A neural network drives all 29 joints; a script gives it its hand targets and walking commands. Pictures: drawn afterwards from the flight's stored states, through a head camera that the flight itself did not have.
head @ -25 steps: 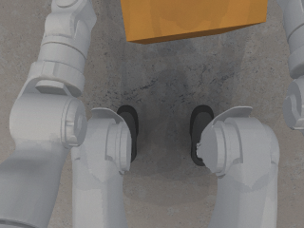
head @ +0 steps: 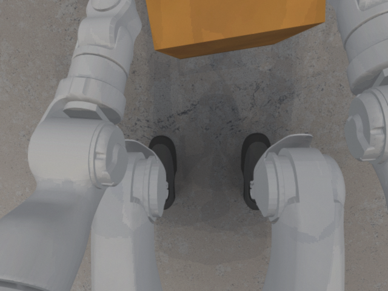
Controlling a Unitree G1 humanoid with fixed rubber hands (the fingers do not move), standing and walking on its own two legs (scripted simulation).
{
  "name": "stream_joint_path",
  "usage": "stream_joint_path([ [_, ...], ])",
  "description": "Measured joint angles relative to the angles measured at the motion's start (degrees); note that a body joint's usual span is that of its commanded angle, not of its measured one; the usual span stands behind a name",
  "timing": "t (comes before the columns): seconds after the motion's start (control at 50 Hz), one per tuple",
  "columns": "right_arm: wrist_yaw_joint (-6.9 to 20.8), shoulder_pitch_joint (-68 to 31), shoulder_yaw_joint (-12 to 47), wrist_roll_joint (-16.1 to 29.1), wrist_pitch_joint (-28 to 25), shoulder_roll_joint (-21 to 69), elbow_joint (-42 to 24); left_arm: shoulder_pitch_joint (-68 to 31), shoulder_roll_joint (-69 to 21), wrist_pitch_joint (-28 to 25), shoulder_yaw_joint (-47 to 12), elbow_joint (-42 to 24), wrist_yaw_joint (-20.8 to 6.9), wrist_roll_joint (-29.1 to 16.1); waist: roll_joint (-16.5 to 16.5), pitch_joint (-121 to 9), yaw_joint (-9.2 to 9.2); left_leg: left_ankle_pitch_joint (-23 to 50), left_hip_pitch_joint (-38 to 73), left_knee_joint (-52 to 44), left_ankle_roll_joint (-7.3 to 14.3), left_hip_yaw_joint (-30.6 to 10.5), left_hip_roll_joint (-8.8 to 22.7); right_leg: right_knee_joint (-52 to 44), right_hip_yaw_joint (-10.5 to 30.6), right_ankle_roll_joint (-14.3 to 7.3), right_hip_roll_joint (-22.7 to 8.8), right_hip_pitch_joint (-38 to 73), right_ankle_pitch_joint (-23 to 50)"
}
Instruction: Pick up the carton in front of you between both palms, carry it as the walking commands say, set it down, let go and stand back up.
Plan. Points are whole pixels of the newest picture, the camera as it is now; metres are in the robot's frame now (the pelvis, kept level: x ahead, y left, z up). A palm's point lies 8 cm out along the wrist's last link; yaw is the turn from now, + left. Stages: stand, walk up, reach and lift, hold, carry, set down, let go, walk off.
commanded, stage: reach and lift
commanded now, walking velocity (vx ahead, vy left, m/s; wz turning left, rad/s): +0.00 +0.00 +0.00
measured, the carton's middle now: out of the picture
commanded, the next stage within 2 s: none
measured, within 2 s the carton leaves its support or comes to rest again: leaves its support in 0.20 s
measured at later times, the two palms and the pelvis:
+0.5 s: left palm out of the picture +0.53 +0.09 -0.04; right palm out of the picture +0.52 -0.21 -0.05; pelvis +0.00 +0.01 +0.03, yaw -3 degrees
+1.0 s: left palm out of the picture +0.50 +0.10 +0.11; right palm out of the picture +0.48 -0.20 +0.10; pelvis +0.02 +0.01 +0.15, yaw -5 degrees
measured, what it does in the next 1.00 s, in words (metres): rises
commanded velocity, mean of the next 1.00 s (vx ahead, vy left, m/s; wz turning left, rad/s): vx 0.00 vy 0.00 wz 0.00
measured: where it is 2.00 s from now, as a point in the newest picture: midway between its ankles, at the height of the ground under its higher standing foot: (207, 184)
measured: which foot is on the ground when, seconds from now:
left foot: down 0.00-1.00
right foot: down 0.00-1.00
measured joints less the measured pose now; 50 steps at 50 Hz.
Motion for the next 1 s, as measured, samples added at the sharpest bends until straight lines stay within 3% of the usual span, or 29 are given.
stream_joint_path([
  [0.1,1.14,1.07,-4.13,-4.28,3.89,0.72,-2.71,0.39,-0.69,3.43,5.26,-1.73,-2.3,4.74,0.2,-1.09,-0.3,-0.31,-1.05,1.48,-0.27,-0.39,-0.6,1.65,-0.37,-0.44,-0.49,-0.86,-0.66],
  [0.18,1.6,4.77,-5.2,-4.86,6.3,2.08,-7.87,1.97,-0.34,5.84,5.77,-4.3,-2.38,4.97,0.23,-3.28,-0.69,-0.64,-2.62,2.43,-0.61,-1.07,-1.08,2.49,-1.04,-0.84,-0.89,-2.12,-1.23],
  [0.24,0.33,8.66,-4.75,-4.15,7.74,3.23,-12.45,4.07,-0.54,7.3,4.7,-7.01,-1.02,3.62,0.57,-5.43,-0.36,-1.0,-3.22,2.66,-0.89,-1.53,-1.3,2.46,-1.28,-0.83,-0.7,-2.67,-1.41],
  [0.3,-3.86,13.05,-5.08,-4.25,9.78,5.22,-17.68,8.2,-2.21,8.63,4.26,-11.76,0.59,2.59,1.07,-8.61,0.28,-1.57,-3.01,2.16,-1.7,-2.07,-2.11,1.66,-0.84,-0.26,0.16,-2.79,-1.23],
  [0.42,-1.95,20.84,-10.98,-9.02,13.93,9.66,-25.29,18.54,-6.9,11.44,8.18,-21.19,-0.36,5.37,1.3,-18.17,-0.14,-1.55,-1.23,-1.47,-1.89,-2.37,-2.99,-2.69,0.61,1.65,1.98,-1.36,-0.03],
  [0.58,2.3,23.87,-22.12,-19.27,16.75,14.14,-23.1,20.8,-13.02,15.06,18.44,-20.8,-3.73,18.8,-0.59,-27.67,-0.01,0.86,4.16,-10.9,-0.01,-1.93,-1.46,-13.05,1.26,2.28,3.23,3.99,3.31],
  [0.7,3.59,25.03,-26.59,-24.66,17.12,17.11,-24.0,22.54,-13.89,16.79,20.2,-23.04,-5.29,21.83,-1.19,-30.57,0.14,2.93,7.44,-17.34,-0.17,-2.33,-2.35,-19.46,1.46,2.18,2.99,7.43,5.15],
  [0.8,3.94,28.32,-27.01,-25.16,17.87,19.01,-28.28,25.09,-14.45,17.8,18.96,-26.23,-5.76,21.2,-0.76,-32.2,0.02,3.62,9.91,-21.18,0.05,-2.93,-2.62,-23.44,1.01,2.08,2.39,10.32,5.47],
  [1.0,3.33,39.02,-24.14,-22.05,19.73,21.68,-36.33,34.26,-16.43,18.61,14.82,-31.21,-5.75,19.29,-0.7,-35.74,0.19,2.55,19.68,-28.48,0.76,-2.84,-1.73,-30.82,1.26,2.1,2.51,19.95,4.6],
])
